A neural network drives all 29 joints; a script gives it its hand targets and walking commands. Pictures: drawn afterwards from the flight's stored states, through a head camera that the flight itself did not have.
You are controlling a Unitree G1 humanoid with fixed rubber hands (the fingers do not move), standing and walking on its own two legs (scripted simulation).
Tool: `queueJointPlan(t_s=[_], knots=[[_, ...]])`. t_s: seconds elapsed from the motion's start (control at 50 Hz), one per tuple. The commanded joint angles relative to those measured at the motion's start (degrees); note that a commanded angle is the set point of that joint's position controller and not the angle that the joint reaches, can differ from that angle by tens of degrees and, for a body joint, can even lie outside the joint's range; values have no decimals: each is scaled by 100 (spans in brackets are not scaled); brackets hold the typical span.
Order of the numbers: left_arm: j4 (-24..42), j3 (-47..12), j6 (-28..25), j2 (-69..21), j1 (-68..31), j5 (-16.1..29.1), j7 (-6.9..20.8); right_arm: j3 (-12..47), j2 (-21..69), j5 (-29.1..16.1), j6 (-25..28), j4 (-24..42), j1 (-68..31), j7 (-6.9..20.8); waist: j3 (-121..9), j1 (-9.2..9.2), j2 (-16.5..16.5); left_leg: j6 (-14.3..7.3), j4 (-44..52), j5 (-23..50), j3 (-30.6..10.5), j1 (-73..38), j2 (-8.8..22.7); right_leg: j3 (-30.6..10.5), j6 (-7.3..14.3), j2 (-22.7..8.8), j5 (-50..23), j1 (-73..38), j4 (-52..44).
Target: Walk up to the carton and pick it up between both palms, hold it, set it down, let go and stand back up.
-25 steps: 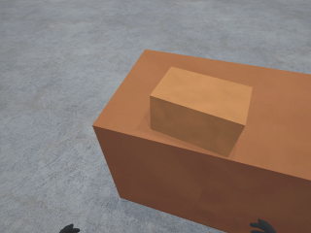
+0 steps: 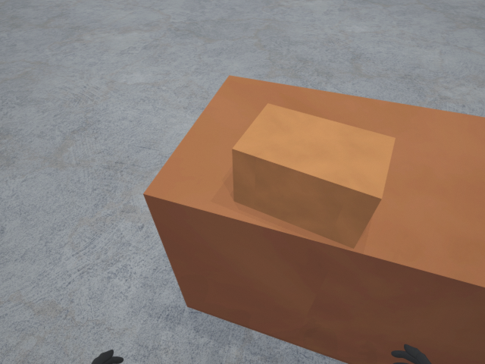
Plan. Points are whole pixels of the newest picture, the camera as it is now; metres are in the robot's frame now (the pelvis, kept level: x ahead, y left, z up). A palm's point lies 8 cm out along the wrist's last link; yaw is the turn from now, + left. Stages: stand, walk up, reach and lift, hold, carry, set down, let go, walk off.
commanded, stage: walk up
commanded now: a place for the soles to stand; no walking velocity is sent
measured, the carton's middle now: (308, 172) +0.49 -0.09 +0.04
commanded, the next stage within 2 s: none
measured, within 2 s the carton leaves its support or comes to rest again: neither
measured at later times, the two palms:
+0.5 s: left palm out of the picture +0.07 +0.29 -0.10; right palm out of the picture +0.16 -0.25 -0.08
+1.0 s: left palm (121, 305) +0.25 +0.26 -0.09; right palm out of the picture +0.09 -0.25 -0.13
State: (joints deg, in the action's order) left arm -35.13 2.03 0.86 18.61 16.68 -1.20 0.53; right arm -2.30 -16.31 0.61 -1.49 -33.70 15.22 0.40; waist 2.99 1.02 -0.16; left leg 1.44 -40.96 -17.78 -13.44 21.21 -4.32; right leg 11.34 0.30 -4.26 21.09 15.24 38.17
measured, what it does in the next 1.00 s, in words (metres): steps on the spot: right foot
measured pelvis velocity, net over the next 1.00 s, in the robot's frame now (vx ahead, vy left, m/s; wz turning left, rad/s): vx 0.09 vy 0.02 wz -0.20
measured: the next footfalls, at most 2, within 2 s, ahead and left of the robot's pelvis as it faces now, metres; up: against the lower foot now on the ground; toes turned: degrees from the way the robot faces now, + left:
right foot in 0.94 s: +0.13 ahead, -0.09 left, +0.00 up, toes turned -22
left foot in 1.18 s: +0.20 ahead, +0.14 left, +0.00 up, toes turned -22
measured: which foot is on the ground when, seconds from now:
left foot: down 0.00-0.94, up 0.96-1.00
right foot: down 0.00-0.64, up 0.66-0.92, down 0.94-1.00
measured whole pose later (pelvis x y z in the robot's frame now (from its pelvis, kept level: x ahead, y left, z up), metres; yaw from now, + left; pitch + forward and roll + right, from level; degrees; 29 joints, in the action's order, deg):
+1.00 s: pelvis +0.09 +0.02 -0.01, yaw -12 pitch -3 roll +0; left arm -32.9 3.5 -1.4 14.6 17.7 -2.2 -1.4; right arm -1.0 -17.9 1.9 -3.0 -39.6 19.4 -0.5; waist 7.2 -1.5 -3.1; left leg 0.6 -60.6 -33.2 4.5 19.8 2.6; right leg 0.7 2.5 1.4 14.7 25.0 42.4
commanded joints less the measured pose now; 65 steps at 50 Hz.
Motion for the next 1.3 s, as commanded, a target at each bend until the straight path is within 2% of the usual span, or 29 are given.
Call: queueJointPlan(t_s=[0.0,0.04,0.08,0.14,0.28,0.42,0.44,0.46,0.5,0.52,0.58,0.6,0.62,0.64,0.66,0.7,0.8,0.84,0.9,0.92,0.94,0.96,1.04,1.1,1.16,1.18,1.2,1.22,1.28], knots=[[384,320,-89,1153,121,-27,-70,-271,-745,31,121,586,-17,-6,-341,64,482,-189,-479,326,602,200,56,-1344,1097,-1667,-1229,-422,-1389],[419,222,-16,1053,-162,4,-35,-264,-644,36,173,636,101,14,-160,-94,604,-311,6,131,486,-371,266,-967,915,-1577,-1228,242,-1208],[498,158,66,917,-200,100,5,-317,-959,-39,233,670,-59,14,-165,-25,11,-513,795,1162,-394,-181,524,-394,346,-671,-450,184,-571],[472,140,115,671,52,103,-5,-364,-1222,-30,228,454,27,-64,-256,-44,-616,-1050,1736,456,-1806,410,967,-698,39,70,439,-343,88],[303,232,-158,1005,242,21,-41,-199,-730,-2,157,392,-174,-18,-418,-12,46,-296,352,1359,240,-132,195,-1062,620,-1067,-875,-451,-1297],[433,203,43,861,68,81,-17,-271,-903,-38,191,424,-114,-33,-237,-59,44,-485,772,1360,-297,-37,406,-555,384,-607,-382,-240,-764],[141,270,-66,687,1046,65,-17,-358,-787,222,201,345,34,94,-695,71,-295,-664,780,-1778,11,-255,384,-1312,616,-597,1993,-403,-966],[66,325,-131,864,957,31,-40,-348,-723,197,201,398,-31,173,136,2,-75,-642,778,-2434,154,799,392,-1823,798,-869,2691,-560,-1426],[-150,444,-226,1204,1171,-91,-113,-256,-428,122,236,512,-479,346,843,280,620,-304,-142,-1022,1287,1650,300,-2863,1282,-1773,3103,-954,-2575],[-208,441,-263,1213,1120,-148,-129,-286,-470,187,278,597,-677,360,1050,302,506,-213,-227,-651,1376,1462,559,-2997,1337,-1971,2721,-593,-2724],[-288,330,-260,1037,734,-104,-58,-340,-307,195,440,553,-110,353,695,-138,513,-287,733,-386,1370,-590,472,-1940,922,-1285,1576,636,-1988],[-173,265,-242,823,573,-34,-34,-403,-437,222,494,425,398,306,555,-425,243,-410,1201,-681,1059,-1484,480,-1394,634,-788,1380,1298,-1315],[33,132,-246,389,408,65,-6,-510,-852,257,525,281,866,224,532,-701,-840,-723,2161,-1630,-539,-2105,1211,-636,208,51,995,2177,345],[211,116,-229,223,577,38,-21,-624,-1399,288,482,152,1314,106,342,-885,-1470,-1226,2869,-1765,-2215,-2320,2314,-917,78,577,1541,2639,1966],[240,196,-183,444,521,-68,-70,-536,-1272,262,428,16,1303,-30,543,-823,-630,-1388,2658,-853,-2067,-1948,2625,-1780,155,363,1279,2604,2602],[160,257,-151,433,849,-61,-62,-399,-1015,292,381,43,766,-143,537,-444,-310,-1421,2428,408,-1148,-1763,2553,-1764,88,113,596,2494,2912],[307,262,-202,36,772,-38,-21,-208,-823,261,320,-127,416,-125,446,-352,-808,-1479,2038,2943,783,-1273,2097,-1189,-170,125,372,1497,1316],[297,251,-249,-66,898,-29,-38,-182,-944,235,251,-147,287,-112,159,-251,-855,-1311,1472,3444,1323,-995,1896,-799,-60,370,-152,711,549],[286,409,-335,292,1557,-106,-110,-30,-909,73,194,-110,101,-70,-405,247,-307,-735,-12,2400,1843,70,1576,-913,316,635,-1862,-1180,-616],[328,567,-375,738,1963,-198,-171,79,-635,140,211,50,208,-51,-895,481,580,-347,-1549,1196,2203,731,1161,-2552,816,-525,-2182,-1898,-878],[424,661,-324,1214,2080,-149,-248,108,-545,164,79,273,348,-83,-1375,499,1121,-44,-2813,-1900,1833,992,407,-4926,1868,-1982,-2458,-1727,-1454],[361,675,-205,1126,1808,-61,-315,41,-671,119,-114,250,169,-132,-1210,472,552,2,-3283,-2159,1178,1015,655,-4783,2150,-1893,-1385,-1192,-1643],[598,443,-45,710,318,-117,-327,-43,-630,108,-159,45,496,-86,-88,26,855,91,-1981,-1543,1298,557,856,-3137,1388,-807,-184,657,-1711],[604,473,-26,814,214,-113,-256,-74,-545,21,-56,45,453,-17,-314,46,1164,45,-941,-1255,1541,49,606,-3017,1225,-612,-852,640,-1387],[695,395,50,796,-156,45,-140,-153,-581,66,125,91,547,-26,-487,-283,843,-194,636,72,1658,-1160,443,-2832,754,-373,-613,1377,-847],[753,328,64,620,-54,114,-95,-189,-809,117,188,186,431,-47,-409,-291,308,-433,1225,-100,907,-1272,909,-2673,414,-117,-232,1803,-412],[875,297,56,312,-39,183,-82,-315,-1387,90,217,249,146,-74,-262,-251,-961,-1016,2302,-1193,-869,-617,2281,-1768,-26,835,532,1899,830],[802,407,74,543,-82,48,-133,-308,-1270,120,219,256,-53,-119,58,-326,-764,-1422,2460,-596,-1174,-34,2882,-1667,-115,850,1155,1515,1847],[659,398,60,393,148,3,-158,-212,-1031,167,277,202,-291,-190,277,-190,-635,-1641,1831,1963,-304,-425,2630,-1981,-116,608,1058,1676,2607]])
